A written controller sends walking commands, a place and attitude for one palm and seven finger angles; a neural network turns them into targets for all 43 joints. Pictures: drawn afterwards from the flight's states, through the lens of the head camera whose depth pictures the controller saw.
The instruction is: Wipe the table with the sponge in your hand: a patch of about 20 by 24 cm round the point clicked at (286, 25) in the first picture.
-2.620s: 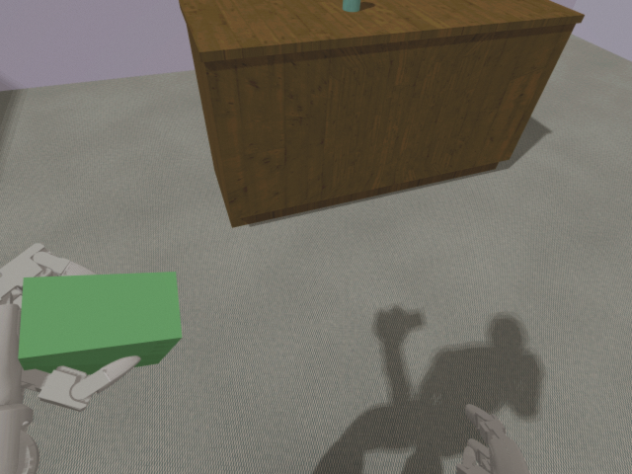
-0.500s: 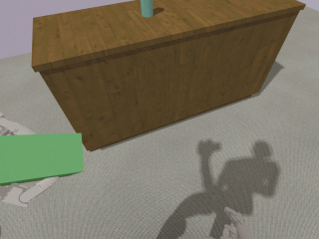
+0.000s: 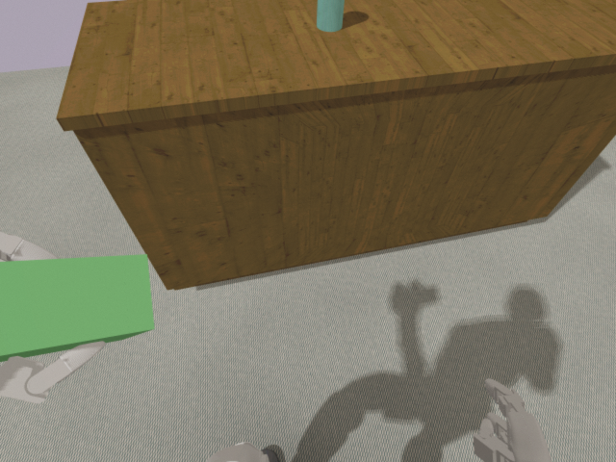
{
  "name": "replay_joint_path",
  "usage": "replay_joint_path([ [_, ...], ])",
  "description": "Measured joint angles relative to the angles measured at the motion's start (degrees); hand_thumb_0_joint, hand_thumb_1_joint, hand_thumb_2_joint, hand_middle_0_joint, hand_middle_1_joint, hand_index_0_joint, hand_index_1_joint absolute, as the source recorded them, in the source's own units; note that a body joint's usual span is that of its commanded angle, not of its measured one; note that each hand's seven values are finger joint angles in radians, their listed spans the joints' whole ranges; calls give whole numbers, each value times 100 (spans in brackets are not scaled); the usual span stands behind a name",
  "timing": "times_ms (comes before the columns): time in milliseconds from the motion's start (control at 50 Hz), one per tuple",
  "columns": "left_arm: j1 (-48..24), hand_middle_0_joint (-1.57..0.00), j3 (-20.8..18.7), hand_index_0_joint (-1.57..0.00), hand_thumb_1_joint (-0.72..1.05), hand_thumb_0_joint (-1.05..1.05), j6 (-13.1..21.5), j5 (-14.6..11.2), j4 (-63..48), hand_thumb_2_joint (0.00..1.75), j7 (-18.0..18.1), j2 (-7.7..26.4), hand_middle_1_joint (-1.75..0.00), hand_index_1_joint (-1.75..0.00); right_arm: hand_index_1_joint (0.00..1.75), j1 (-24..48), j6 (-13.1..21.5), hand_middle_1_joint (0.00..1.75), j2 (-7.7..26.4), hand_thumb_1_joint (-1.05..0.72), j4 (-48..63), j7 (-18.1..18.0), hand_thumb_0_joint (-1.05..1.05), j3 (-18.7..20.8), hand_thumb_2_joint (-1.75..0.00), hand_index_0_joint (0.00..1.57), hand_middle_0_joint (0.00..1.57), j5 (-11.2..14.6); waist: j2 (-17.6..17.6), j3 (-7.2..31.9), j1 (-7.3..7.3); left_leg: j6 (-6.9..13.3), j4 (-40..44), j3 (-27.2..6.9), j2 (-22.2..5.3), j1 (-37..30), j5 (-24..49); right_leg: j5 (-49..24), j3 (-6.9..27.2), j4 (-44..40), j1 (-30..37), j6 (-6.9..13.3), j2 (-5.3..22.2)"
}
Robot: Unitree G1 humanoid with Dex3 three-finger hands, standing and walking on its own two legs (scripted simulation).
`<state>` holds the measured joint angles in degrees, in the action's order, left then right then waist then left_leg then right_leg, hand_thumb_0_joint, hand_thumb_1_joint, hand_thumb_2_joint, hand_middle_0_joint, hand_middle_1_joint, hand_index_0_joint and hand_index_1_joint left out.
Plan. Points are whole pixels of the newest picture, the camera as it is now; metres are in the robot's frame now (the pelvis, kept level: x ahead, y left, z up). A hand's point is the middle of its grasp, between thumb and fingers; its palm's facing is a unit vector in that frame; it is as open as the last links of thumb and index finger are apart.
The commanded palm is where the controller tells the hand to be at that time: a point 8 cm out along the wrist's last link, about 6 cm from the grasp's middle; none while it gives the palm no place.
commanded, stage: walk to a spot facing it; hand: left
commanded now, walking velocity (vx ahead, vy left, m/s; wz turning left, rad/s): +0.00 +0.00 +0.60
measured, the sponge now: (85, 307) +0.22 +0.21 +0.17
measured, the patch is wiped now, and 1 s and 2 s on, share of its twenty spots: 0.00 0.00 0.00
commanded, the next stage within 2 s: turn to face it in 0.02 s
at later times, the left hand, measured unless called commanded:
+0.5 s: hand (75, 309) +0.22 +0.22 +0.17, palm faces +0.58 -0.74 -0.33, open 10.0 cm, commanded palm +0.17 +0.24 +0.19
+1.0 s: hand (152, 310) +0.22 +0.15 +0.18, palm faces +0.34 -0.86 -0.39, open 10.1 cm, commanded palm +0.18 +0.19 +0.19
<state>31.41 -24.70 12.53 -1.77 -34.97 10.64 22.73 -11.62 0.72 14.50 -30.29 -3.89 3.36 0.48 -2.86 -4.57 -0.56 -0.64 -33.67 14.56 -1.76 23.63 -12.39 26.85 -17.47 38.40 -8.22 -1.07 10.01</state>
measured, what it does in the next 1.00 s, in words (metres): steps on the spot: left foot, then right foot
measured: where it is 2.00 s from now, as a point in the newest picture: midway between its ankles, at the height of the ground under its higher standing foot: outside the picture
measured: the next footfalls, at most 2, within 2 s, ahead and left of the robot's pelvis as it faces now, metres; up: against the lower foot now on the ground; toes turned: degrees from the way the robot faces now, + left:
left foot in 0.02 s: +0.12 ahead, +0.10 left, +0.00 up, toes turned +12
right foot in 0.44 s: +0.04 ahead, -0.19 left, +0.00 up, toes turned -10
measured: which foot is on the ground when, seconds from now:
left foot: up 0.00-0.00, down 0.02-0.46, up 0.48-0.78, down 0.80-1.00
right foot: down 0.00-0.02, up 0.04-0.42, down 0.44-1.00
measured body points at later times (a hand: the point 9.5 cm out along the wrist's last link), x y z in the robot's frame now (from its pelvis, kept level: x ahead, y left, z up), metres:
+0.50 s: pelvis +0.03 -0.06 +0.00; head +0.03 -0.08 +0.45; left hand +0.18 +0.25 +0.19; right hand +0.25 -0.24 -0.08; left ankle +0.08 +0.08 -0.71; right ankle +0.06 -0.15 -0.73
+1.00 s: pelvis -0.01 -0.07 +0.01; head -0.02 -0.07 +0.46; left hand +0.19 +0.19 +0.20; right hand +0.11 -0.31 -0.08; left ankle +0.00 +0.05 -0.72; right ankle +0.01 -0.17 -0.71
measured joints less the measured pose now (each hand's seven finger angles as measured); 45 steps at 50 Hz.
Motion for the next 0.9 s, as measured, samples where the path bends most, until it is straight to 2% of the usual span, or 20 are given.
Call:
replay_joint_path([
  [20, -13, -76, 32, -77, -49, 0, -35, -29, -26, 98, 19, -54, -132, -133, 30, 32, 19, 30, -7, -91, 25, -17, 1, -8, -90, 19, 20, -7, 75, 19, 18, 212, 163, -83, 5, -145, 590, 10, 103, 697, -248, -66, 31],
  [60, -402, -76, 149, -77, -49, 0, -108, -6, 123, 98, -10, -22, -132, -133, 30, 210, 100, 30, -235, -91, -86, -7, 1, -21, -90, 19, 20, -3, 23, -116, -34, 523, -385, -262, 51, -12, 229, 651, 792, 2300, -877, -183, -146],
  [100, -841, -76, 265, -77, -49, 0, -200, 48, 282, 98, -124, 44, -132, -133, 30, 353, 175, 30, -450, -91, -213, 102, 1, -169, -90, 19, 20, 13, -2, -233, -69, 572, -468, -518, 83, -43, -114, 731, 1226, 3227, -1419, -256, -409],
  [140, -1033, -76, 286, -77, -49, 0, -299, 60, 163, 98, -186, 130, -132, -133, 30, 430, 238, 30, -640, -91, -248, 206, 1, -328, -90, 19, 20, 29, -3, -282, -106, 477, -332, -766, 68, -67, -54, 488, 1408, 3439, -1863, -296, -523],
  [180, -900, -76, 188, -77, -49, -1, -289, 3, -198, 98, -203, 211, -132, -133, 30, 444, 325, 30, -788, -91, -227, 292, 1, -458, -90, 19, 20, 17, 8, -282, -108, 412, -130, -946, 30, -102, 90, 94, 1493, 3206, -2166, -299, -534],
  [220, -565, -76, 33, -77, -49, -1, -187, -77, -556, 98, -205, 273, -132, -133, 30, 380, 395, 30, -874, -91, -188, 358, 1, -536, -90, 20, 20, -1, 66, -208, -45, 374, 62, -1064, -34, -148, 182, -252, 1500, 2708, -2270, -285, -528],
  [320, -28, -76, -34, -77, -49, 0, 20, -129, -515, 98, -203, 103, -132, -133, 30, 121, 527, 30, -822, -90, -291, 335, 1, -592, -90, 20, 20, -12, 347, 161, 283, 242, 450, -1180, -175, -361, 301, -470, 1399, 1305, -1801, -269, -667],
  [380, -241, -76, 110, -77, -49, 0, -62, -75, 162, 98, -170, -127, -132, -133, 30, 43, 560, 30, -694, -90, -406, 215, 1, -615, -90, 20, 21, -12, 469, 355, 466, 141, 477, -1145, -222, -469, 281, -340, 1337, 446, -1237, -258, -828],
  [420, -534, -76, 215, -77, -49, 0, -209, -19, 668, 99, -135, -286, -132, -133, 30, 45, 571, 30, -603, -90, -430, 153, 1, -624, -90, 20, 21, 4, 482, 416, 559, 55, 297, -1068, -241, -467, 175, -561, 1265, -242, -797, -251, -913],
  [440, -688, -76, 263, -77, -49, 0, -279, 14, 882, 99, -123, -348, -132, -133, 30, 64, 580, 30, -562, -90, -418, 135, 1, -624, -90, 20, 21, 8, 451, 428, 591, 8, 125, -1006, -239, -419, 88, -833, 1268, -607, -604, -197, -936],
  [460, -867, -76, 367, -77, -49, 0, -337, 61, 1106, 99, -127, -490, -132, -133, 30, 114, 578, 30, -473, -90, -434, 126, 1, -601, -90, 20, 21, 7, 560, 406, 596, -18, -102, -1003, -338, -355, -54, -1070, 1263, -640, -588, -2, -1032],
  [500, -1159, -76, 648, -77, -49, 0, -501, 111, 1406, 99, -150, -732, -133, -133, 30, 189, 542, 30, -317, -90, -532, 87, 1, -541, -90, 20, 21, -14, 668, 405, 512, -63, -756, -1186, -315, -149, -874, -1061, 1243, -487, -648, 294, -1117],
  [540, -1283, -76, 878, -77, -49, 0, -576, 96, 1463, 99, -194, -836, -133, -133, 30, 234, 507, 30, -224, -90, -601, 85, 1, -483, -90, 20, 20, -27, 563, 414, 433, -121, -1647, -1324, -139, 67, -1173, -1058, 1342, -524, -687, 409, -1111],
  [580, -1147, -76, 948, -77, -49, -1, -501, 65, 1275, 99, -250, -781, -133, -133, 30, 278, 452, 30, -177, -90, -559, 85, 1, -449, -90, 20, 20, -38, 406, 401, 273, -188, -2271, -1347, -27, 160, -1151, -1188, 1500, -686, -712, 442, -1128],
  [640, -775, -76, 797, -76, -49, -1, -245, 34, 839, 99, -318, -440, -133, -133, 30, 241, 366, 30, -133, -91, -371, 77, 1, -348, -90, 20, 20, -47, 235, 402, -28, -229, -2138, -1306, 20, 7, -1133, -1409, 1672, -938, -768, 492, -1191],
  [700, -442, -76, 441, -76, -49, 0, 16, -4, 484, 99, -320, -39, -133, -133, 30, 102, 284, 30, -44, -91, -218, 68, 1, -211, -90, 20, 20, -46, 181, 424, -180, -210, -1397, -1270, 26, -288, -1153, -1571, 1783, -1097, -877, 519, -1294],
  [760, -233, -76, 120, -76, -49, 0, 139, -25, 344, 99, -281, 191, -133, -133, 30, -67, 192, 30, 60, -91, -177, 70, 1, -114, -90, 19, 20, -4, 195, 443, -207, -169, -454, -1245, 30, -641, -960, -1665, 1846, -1131, -1001, 505, -1401],
  [800, -174, -76, 38, -76, -49, 0, 140, -40, 345, 99, -251, 203, -133, -133, 30, -184, 138, 30, 129, -91, -178, 64, 1, -84, -90, 19, 20, 25, 271, 445, -198, -98, 307, -1198, -24, -973, -479, -1662, 1842, -1042, -1075, 470, -1494],
  [860, -195, -76, 68, -76, -49, 0, 62, -35, 574, 99, -226, 117, -133, -133, 30, -285, 57, 30, -16, -91, -306, 37, 1, -108, -90, 19, 20, 68, 56, 416, -71, 62, 476, -985, 60, -1154, -434, -1468, 2007, -758, -1141, 325, -1418],
  [900, -179, -76, 158, -76, -49, 0, -35, 3, 730, 99, -235, -29, -133, -133, 30, -379, 94, 30, -117, -91, -323, 41, 1, -172, -90, 19, 20, 26, 56, 469, 16, 70, 439, -881, 14, -1186, -470, -817, 1902, -232, -1264, 161, -1348],
])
